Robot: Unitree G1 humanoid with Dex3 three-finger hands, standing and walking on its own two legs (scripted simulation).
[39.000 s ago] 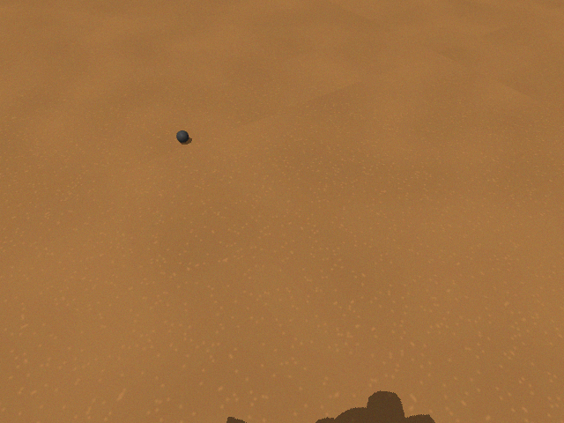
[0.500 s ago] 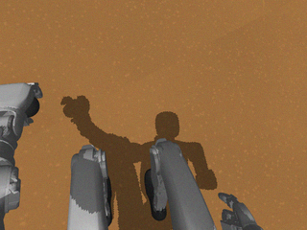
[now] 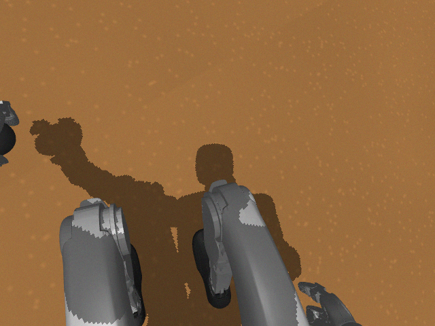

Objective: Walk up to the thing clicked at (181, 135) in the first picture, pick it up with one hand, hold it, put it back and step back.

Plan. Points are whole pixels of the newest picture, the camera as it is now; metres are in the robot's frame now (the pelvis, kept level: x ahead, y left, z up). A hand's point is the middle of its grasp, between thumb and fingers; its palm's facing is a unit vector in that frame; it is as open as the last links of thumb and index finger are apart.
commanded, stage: crouch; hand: left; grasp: from above
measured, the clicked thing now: out of the picture +0.45 +0.34 -0.20
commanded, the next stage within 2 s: lower in 0.16 s
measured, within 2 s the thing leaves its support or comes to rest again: neither
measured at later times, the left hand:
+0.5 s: hand out of the picture +0.43 +0.34 -0.22, palm faces -0.48 -0.11 -0.87, open 8.7 cm
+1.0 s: hand (9, 149) +0.45 +0.34 -0.27, palm faces -0.46 -0.13 -0.88, open 8.7 cm
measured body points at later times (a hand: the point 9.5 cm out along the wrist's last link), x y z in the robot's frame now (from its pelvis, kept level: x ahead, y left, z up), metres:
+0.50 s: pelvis +0.00 +0.00 -0.03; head +0.26 +0.09 +0.33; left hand +0.46 +0.34 -0.17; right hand +0.07 -0.27 -0.13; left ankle +0.08 +0.11 -0.33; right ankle +0.09 -0.10 -0.33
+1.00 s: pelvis +0.00 +0.00 -0.06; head +0.27 +0.09 +0.29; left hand +0.47 +0.34 -0.22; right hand +0.06 -0.27 -0.15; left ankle +0.08 +0.11 -0.33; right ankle +0.09 -0.10 -0.33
